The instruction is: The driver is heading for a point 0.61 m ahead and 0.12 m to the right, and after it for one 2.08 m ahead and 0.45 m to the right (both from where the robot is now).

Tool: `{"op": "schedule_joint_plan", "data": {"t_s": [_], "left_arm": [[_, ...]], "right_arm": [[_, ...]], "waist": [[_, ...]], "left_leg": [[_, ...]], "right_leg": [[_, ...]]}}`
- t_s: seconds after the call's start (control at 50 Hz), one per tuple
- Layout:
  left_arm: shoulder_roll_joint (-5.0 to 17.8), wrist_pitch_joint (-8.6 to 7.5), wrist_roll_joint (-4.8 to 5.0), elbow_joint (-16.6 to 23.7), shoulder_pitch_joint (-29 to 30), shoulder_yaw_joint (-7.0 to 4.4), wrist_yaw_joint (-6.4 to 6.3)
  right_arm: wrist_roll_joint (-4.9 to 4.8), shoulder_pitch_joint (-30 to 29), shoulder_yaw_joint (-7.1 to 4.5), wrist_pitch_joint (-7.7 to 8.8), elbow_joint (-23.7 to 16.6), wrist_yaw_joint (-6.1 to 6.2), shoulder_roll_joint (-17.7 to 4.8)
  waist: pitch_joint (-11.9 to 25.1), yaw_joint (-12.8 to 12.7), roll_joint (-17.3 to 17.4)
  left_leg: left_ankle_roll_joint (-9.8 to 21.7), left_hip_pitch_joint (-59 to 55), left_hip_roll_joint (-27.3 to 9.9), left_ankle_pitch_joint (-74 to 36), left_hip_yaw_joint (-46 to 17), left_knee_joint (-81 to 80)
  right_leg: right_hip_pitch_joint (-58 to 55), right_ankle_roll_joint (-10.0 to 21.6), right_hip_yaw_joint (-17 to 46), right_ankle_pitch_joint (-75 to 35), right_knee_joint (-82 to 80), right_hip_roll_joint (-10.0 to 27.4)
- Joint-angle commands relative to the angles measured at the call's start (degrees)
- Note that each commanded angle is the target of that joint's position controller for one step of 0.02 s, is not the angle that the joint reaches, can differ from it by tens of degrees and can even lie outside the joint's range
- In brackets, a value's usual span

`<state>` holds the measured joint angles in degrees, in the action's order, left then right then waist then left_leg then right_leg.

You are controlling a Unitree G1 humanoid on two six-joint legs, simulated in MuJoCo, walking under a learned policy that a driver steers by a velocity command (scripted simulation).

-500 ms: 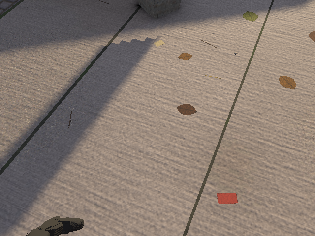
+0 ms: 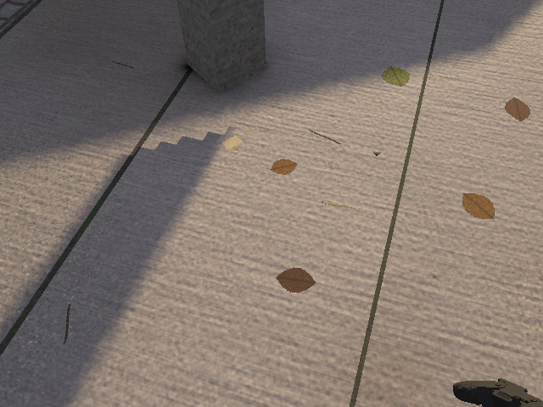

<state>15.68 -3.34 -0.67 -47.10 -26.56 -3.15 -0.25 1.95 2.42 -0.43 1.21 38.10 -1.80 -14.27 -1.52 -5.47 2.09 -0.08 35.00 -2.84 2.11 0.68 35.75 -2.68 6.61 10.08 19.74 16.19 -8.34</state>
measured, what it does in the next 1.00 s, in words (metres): walks ahead: left foot, then right foot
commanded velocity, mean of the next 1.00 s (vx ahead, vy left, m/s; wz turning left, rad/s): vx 0.50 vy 0.00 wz -0.21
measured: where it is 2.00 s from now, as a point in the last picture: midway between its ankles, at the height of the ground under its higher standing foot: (380, 215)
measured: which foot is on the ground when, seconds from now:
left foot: up 0.00-0.04, down 0.06-0.58, up 0.60-1.00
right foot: down 0.00-0.08, up 0.10-0.56, down 0.58-1.00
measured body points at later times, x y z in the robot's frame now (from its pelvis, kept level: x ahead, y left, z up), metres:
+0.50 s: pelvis +0.27 +0.02 +0.01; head +0.31 +0.02 +0.46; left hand +0.49 +0.23 -0.10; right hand +0.22 -0.22 -0.13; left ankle +0.17 +0.11 -0.73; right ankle +0.42 -0.10 -0.70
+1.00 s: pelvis +0.53 -0.01 +0.01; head +0.56 -0.02 +0.46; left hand +0.53 +0.26 -0.12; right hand +0.70 -0.28 -0.09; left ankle +0.71 +0.10 -0.70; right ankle +0.44 -0.08 -0.73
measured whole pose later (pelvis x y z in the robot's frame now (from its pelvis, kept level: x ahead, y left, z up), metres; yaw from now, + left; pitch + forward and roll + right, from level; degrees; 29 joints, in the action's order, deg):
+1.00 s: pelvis +0.53 -0.01 +0.01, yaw -12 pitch +1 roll -1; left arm 13.8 -3.5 -0.6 -54.7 -26.0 -3.3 0.3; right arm 1.6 2.4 -1.4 1.4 43.4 -1.3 -14.3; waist -1.6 -5.3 2.2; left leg -2.4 34.0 -4.5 3.7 -1.4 37.5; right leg 1.4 5.1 5.5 14.6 15.2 -7.0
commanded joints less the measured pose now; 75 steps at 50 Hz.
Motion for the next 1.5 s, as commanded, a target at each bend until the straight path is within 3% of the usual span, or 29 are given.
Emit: {"op": "schedule_joint_plan", "data": {"t_s": [0.02, 0.04, 0.06, 0.08, 0.1, 0.12, 0.16, 0.26, 0.38, 0.46, 0.52, 0.56, 0.58, 0.6, 0.62, 0.64, 0.66, 0.7, 0.78, 0.98, 1.04, 1.08, 1.1, 1.12, 1.14, 1.18, 1.22, 1.32, 1.5], "left_arm": [[9.81, -0.83, -0.30, 1.77, 0.39, -2.07, -0.59], [10.40, -0.82, -0.37, 1.41, 1.23, -2.11, -0.43], [9.38, -1.07, -0.45, 1.54, 1.68, -1.76, -0.18], [4.49, -1.35, 0.42, 3.33, -1.31, -0.57, -0.04], [4.61, -1.23, 0.98, 2.64, -7.13, -0.72, -0.04], [6.96, -0.73, -0.87, 1.68, -3.44, -0.88, -0.30], [5.76, -0.58, -1.13, 3.00, 4.88, -0.46, 0.66], [3.38, 1.18, -2.09, 3.00, 6.68, 0.42, 2.11], [0.62, 0.87, -1.52, 7.00, 22.11, 2.34, 2.73], [1.10, 0.56, -1.11, 8.14, 27.82, 2.59, 2.49], [2.11, 0.19, -1.25, 8.24, 27.88, 2.19, 2.04], [3.38, -0.55, -1.75, 5.04, 18.57, 1.30, 1.39], [5.66, -1.18, -2.51, 2.01, 9.28, 0.28, 0.79], [10.97, -1.30, -3.68, 0.66, -0.06, -1.19, -0.07], [13.45, -0.45, -2.21, -0.40, -0.81, -2.13, -0.04], [9.66, 0.04, -0.07, -0.37, 3.40, -1.46, 0.33], [7.03, -0.03, 0.36, 0.12, 7.79, -0.83, 0.58], [4.20, -0.53, 0.31, -0.32, 10.88, -0.22, 0.69], [5.55, -1.38, 0.75, -2.37, 8.84, -0.93, 0.38], [7.33, -0.86, -0.10, -5.05, -0.58, -2.12, 0.25], [8.79, -0.60, -0.44, -4.26, 1.37, -2.70, -0.32], [9.49, -0.69, -0.25, -3.56, 3.74, -2.99, -0.09], [7.23, -1.10, 0.28, -2.59, 4.06, -2.48, 0.33], [1.63, -1.26, 1.84, -0.33, 1.41, -1.31, 0.32], [4.26, -0.73, 0.74, -0.33, -1.96, -1.70, 0.16], [5.45, 0.45, -0.68, -1.70, 3.39, -2.01, 0.77], [4.07, 1.43, -1.40, -1.05, 5.91, -1.96, 1.73], [1.66, 2.78, -1.56, 1.36, 11.99, -1.06, 3.26], [0.87, 1.77, -1.66, 6.06, 28.06, 1.27, 3.91]], "right_arm": [[-0.13, 1.16, -2.35, 1.65, -3.14, 0.66, -6.94], [-0.15, 8.63, -3.07, 2.09, -0.66, 1.25, -8.01], [0.26, 17.16, -3.83, 2.75, 1.38, 2.02, -9.96], [1.47, 24.82, -4.84, 2.98, 1.58, 2.84, -14.88], [0.47, 23.99, -5.61, 2.22, 3.03, 2.17, -16.45], [-0.74, 18.06, -4.76, 1.80, 1.87, 1.63, -11.53], [-0.62, 13.03, -3.34, 2.25, 2.11, 1.28, -5.77], [-1.48, 17.30, -3.16, 4.49, 6.61, 0.85, -5.95], [-1.85, 22.12, -3.06, 4.24, 10.09, 0.78, -6.08], [-1.52, 25.88, -3.17, 3.94, 12.26, 1.10, -7.12], [-1.11, 25.91, -3.27, 3.43, 13.45, 1.63, -7.83], [-1.30, 24.91, -3.30, 3.04, 14.01, 1.88, -8.37], [-1.53, 24.56, -2.99, 3.02, 13.69, 1.93, -7.70], [-2.36, 24.33, -1.96, 3.28, 10.59, 1.73, -4.35], [-2.32, 28.20, -2.11, 3.04, 10.36, 1.60, -3.25], [-0.67, 22.72, -3.33, 2.60, 10.23, 1.91, -7.85], [-0.60, 19.11, -3.11, 3.09, 8.93, 1.47, -6.71], [0.02, 17.81, -2.85, 2.75, 8.79, 1.06, -5.29], [0.75, 15.68, -2.53, 0.93, 7.79, 0.28, -3.74], [-0.62, -5.37, -1.86, 1.04, 0.31, 0.64, -4.34], [-0.79, -2.83, -2.24, 1.85, 0.04, 0.92, -5.89], [-0.62, 7.92, -3.24, 2.90, 3.22, 1.80, -7.82], [0.48, 16.28, -4.33, 3.79, 4.67, 2.64, -11.46], [1.75, 21.46, -5.40, 3.62, 4.28, 3.30, -16.76], [0.96, 18.65, -5.69, 2.60, 4.48, 3.17, -16.57], [-0.11, 11.22, -3.49, 2.42, 3.09, 2.59, -6.72], [-0.11, 10.95, -2.86, 3.01, 4.12, 2.66, -4.87], [-0.90, 16.51, -3.24, 5.08, 7.70, 1.82, -5.26], [-1.07, 23.59, -3.53, 4.24, 13.59, 1.59, -7.51]], "waist": [[0.32, 4.06, -6.57], [3.82, 7.62, -5.20], [8.69, 11.57, -3.61], [17.14, 12.39, 4.72], [19.91, 8.56, 16.61], [10.35, 6.99, 5.56], [1.79, 6.06, -1.71], [0.87, 4.13, 2.31], [-1.74, 7.42, 2.30], [-2.08, 9.17, 2.14], [-2.21, 8.08, 2.39], [2.28, 3.51, 1.55], [7.78, -0.20, -0.11], [16.08, -2.93, -7.83], [19.37, -0.50, -16.11], [11.21, 0.49, -7.45], [5.06, 2.13, -6.47], [0.73, 5.54, -5.63], [0.20, 7.40, -5.39], [-1.87, 1.12, -5.54], [-1.03, 3.28, -6.45], [3.07, 8.33, -4.32], [9.20, 11.66, 0.90], [16.08, 11.79, 11.54], [16.38, 8.25, 15.69], [3.06, 6.54, 1.25], [0.37, 5.46, 3.85], [0.46, 5.36, 3.16], [-3.32, 7.81, 3.41]], "left_leg": [[3.10, -11.85, 3.57, 4.49, 1.58, -4.42], [4.31, -20.43, 5.27, 5.01, 2.64, -7.18], [6.12, -32.74, 1.02, 5.21, -1.05, -7.86], [10.05, -46.52, -13.81, 13.49, -20.53, -8.81], [16.37, -50.18, -21.90, 12.36, -45.34, -18.29], [16.12, -42.19, -19.92, 18.56, -41.26, -19.95], [13.53, -30.37, -14.19, 13.72, -25.31, -22.03], [12.57, -26.67, -9.36, -4.44, -12.61, -25.39], [10.69, -28.17, -5.76, -10.29, -4.66, -27.58], [10.20, -32.41, -7.73, -14.44, -4.47, -25.43], [9.72, -36.39, -9.76, -21.55, -4.87, -21.36], [8.24, -36.32, -8.26, -33.12, -2.68, -9.72], [7.01, -30.16, -6.12, -28.29, -0.81, 1.04], [4.97, -16.19, -1.83, -7.35, 3.03, 19.50], [3.90, -1.52, 6.66, 28.81, 2.08, 33.95], [4.41, 4.17, 2.60, 25.24, -2.42, 36.02], [4.40, 4.46, 0.58, 20.14, -2.39, 33.90], [2.93, -0.58, -1.95, 16.33, -2.04, 27.95], [-0.61, -3.30, -2.42, 13.36, -0.55, 21.47], [-2.36, -0.82, -0.18, 0.57, -1.00, 1.05], [-0.77, -8.62, 1.16, 4.81, -1.72, -3.88], [1.15, -24.70, 3.04, 6.82, -0.58, -9.31], [3.49, -36.94, -4.40, 12.25, -7.66, -11.70], [6.78, -50.66, -19.70, 22.82, -28.03, -16.39], [10.80, -47.93, -23.55, 26.75, -42.98, -21.61], [9.46, -34.19, -18.01, 25.62, -27.04, -22.80], [7.52, -29.03, -13.84, 12.07, -15.19, -24.48], [8.99, -30.16, -12.56, -6.07, -4.85, -25.91], [8.68, -32.32, -12.04, -12.25, 3.24, -26.44]], "right_leg": [[2.49, 2.60, 6.68, -47.99, 5.18, 15.93], [2.70, 1.62, 4.74, -53.64, 13.83, 13.97], [8.73, 0.64, 2.78, -46.74, 25.72, 11.29], [20.24, -1.17, -1.44, -24.00, 44.57, 5.94], [32.38, -2.63, -3.30, 8.99, 57.06, -1.80], [37.14, -2.30, -0.95, 5.14, 60.32, 2.64], [36.03, -2.26, -2.71, -0.77, 55.04, 6.82], [35.17, -3.93, -6.42, -4.07, 47.08, 9.68], [37.18, -5.83, -11.86, -16.52, 27.26, 11.94], [34.42, -4.87, -13.60, -17.87, 19.52, 10.53], [31.39, -2.64, -13.80, -12.72, 16.01, 9.14], [18.78, -0.27, -14.89, -10.96, 10.65, 6.04], [5.43, 1.92, -11.80, -11.39, 9.88, 8.52], [-10.09, 6.58, 6.68, -4.81, 8.48, 23.70], [-16.17, 13.26, 29.09, -5.72, 1.78, 32.79], [-11.08, 11.60, 24.43, -3.46, 0.87, 28.79], [-3.63, 10.42, 17.31, -7.04, -0.72, 26.23], [6.33, 7.69, 9.49, -15.89, -3.68, 20.89], [12.02, 8.57, 4.94, -19.77, -7.02, 17.45], [6.75, 6.64, 6.69, -23.55, -3.36, 16.40], [6.89, 4.33, 8.82, -27.45, 1.20, 17.08], [11.02, 2.10, 7.42, -32.39, 11.98, 13.73], [16.72, 0.62, 3.63, -26.22, 25.93, 9.15], [31.30, -1.44, -3.62, 0.38, 42.46, 1.70], [38.74, -1.24, -4.59, 11.25, 50.53, 2.11], [39.19, -1.30, -4.33, 2.24, 52.44, 8.31], [36.84, -2.40, -5.49, -1.08, 49.20, 10.72], [40.46, -3.57, -5.81, -7.77, 46.37, 10.75], [32.46, -2.54, -13.86, -13.83, 19.09, 9.82]]}}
